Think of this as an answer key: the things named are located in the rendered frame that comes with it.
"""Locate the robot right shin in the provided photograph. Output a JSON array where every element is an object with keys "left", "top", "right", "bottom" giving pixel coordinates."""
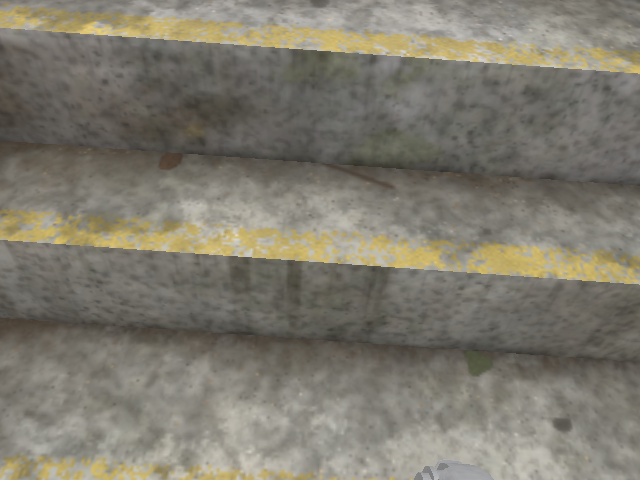
[{"left": 435, "top": 459, "right": 462, "bottom": 470}]

